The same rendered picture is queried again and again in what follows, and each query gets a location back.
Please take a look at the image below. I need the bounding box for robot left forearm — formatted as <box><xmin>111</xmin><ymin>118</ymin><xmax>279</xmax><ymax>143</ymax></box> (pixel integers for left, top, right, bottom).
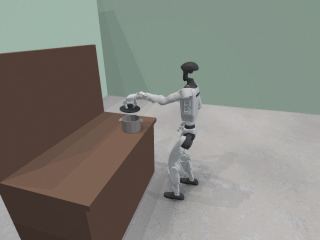
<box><xmin>135</xmin><ymin>91</ymin><xmax>164</xmax><ymax>104</ymax></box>

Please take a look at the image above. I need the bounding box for left robot upper arm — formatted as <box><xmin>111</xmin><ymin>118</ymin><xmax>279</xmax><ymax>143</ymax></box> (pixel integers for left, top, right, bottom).
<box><xmin>158</xmin><ymin>88</ymin><xmax>192</xmax><ymax>106</ymax></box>

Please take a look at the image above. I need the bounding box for left robot hand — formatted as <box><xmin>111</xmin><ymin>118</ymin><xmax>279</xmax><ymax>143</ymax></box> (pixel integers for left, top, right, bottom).
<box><xmin>123</xmin><ymin>94</ymin><xmax>138</xmax><ymax>109</ymax></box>

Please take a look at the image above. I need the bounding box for right robot upper arm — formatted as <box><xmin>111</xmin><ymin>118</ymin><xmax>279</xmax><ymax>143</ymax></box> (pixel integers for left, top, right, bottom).
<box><xmin>196</xmin><ymin>84</ymin><xmax>202</xmax><ymax>110</ymax></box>

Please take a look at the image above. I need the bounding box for table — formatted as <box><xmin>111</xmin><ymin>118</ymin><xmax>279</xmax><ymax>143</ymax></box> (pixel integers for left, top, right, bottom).
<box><xmin>0</xmin><ymin>44</ymin><xmax>157</xmax><ymax>240</ymax></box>

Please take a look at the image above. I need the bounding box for lid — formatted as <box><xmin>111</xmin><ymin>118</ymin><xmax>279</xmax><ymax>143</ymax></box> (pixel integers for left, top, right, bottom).
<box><xmin>119</xmin><ymin>105</ymin><xmax>140</xmax><ymax>113</ymax></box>

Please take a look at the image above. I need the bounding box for pot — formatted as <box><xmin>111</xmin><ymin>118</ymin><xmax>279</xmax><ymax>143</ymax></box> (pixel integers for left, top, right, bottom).
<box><xmin>119</xmin><ymin>114</ymin><xmax>143</xmax><ymax>134</ymax></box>

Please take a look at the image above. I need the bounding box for robot left foot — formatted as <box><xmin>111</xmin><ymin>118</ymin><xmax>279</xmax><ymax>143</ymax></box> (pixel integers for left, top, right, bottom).
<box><xmin>164</xmin><ymin>191</ymin><xmax>184</xmax><ymax>201</ymax></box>

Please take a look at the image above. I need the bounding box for right robot hand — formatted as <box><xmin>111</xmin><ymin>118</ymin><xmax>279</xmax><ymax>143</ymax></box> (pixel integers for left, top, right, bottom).
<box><xmin>177</xmin><ymin>121</ymin><xmax>185</xmax><ymax>132</ymax></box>

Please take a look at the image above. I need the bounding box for robot right foot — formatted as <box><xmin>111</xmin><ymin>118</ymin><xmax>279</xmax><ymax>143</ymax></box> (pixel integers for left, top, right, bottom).
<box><xmin>180</xmin><ymin>178</ymin><xmax>199</xmax><ymax>186</ymax></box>

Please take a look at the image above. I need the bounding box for robot foot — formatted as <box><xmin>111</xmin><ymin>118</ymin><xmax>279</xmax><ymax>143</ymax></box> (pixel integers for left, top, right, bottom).
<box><xmin>180</xmin><ymin>178</ymin><xmax>199</xmax><ymax>186</ymax></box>
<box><xmin>164</xmin><ymin>191</ymin><xmax>184</xmax><ymax>201</ymax></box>

